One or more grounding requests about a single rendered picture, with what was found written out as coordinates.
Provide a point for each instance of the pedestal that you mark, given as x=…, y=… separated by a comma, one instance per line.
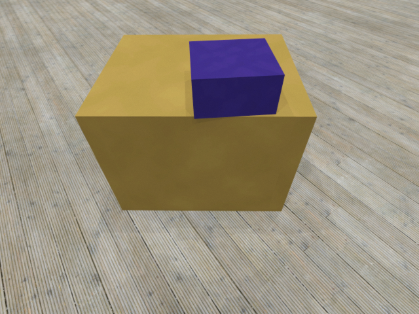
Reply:
x=138, y=119

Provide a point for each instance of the carton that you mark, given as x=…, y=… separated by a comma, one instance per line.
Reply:
x=238, y=77

